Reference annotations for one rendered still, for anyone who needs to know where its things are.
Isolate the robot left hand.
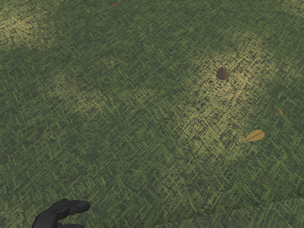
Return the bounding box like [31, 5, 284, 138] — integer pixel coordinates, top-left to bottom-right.
[31, 198, 90, 228]

